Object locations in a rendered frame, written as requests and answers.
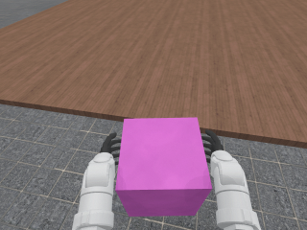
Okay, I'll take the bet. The carton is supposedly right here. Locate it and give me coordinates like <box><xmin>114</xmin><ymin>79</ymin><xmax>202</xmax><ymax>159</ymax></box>
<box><xmin>115</xmin><ymin>117</ymin><xmax>213</xmax><ymax>217</ymax></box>

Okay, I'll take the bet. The robot right hand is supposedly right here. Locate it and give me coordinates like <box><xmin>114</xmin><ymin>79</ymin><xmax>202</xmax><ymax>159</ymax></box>
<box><xmin>201</xmin><ymin>129</ymin><xmax>224</xmax><ymax>163</ymax></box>

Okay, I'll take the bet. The robot left hand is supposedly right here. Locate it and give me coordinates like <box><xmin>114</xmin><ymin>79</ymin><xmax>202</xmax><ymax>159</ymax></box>
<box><xmin>100</xmin><ymin>132</ymin><xmax>122</xmax><ymax>166</ymax></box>

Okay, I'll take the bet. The robot left forearm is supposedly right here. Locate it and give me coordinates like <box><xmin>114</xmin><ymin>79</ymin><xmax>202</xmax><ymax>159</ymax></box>
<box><xmin>72</xmin><ymin>152</ymin><xmax>115</xmax><ymax>230</ymax></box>

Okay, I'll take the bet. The robot right forearm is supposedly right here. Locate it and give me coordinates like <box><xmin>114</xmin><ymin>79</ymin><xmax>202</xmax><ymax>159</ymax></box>
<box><xmin>210</xmin><ymin>150</ymin><xmax>261</xmax><ymax>230</ymax></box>

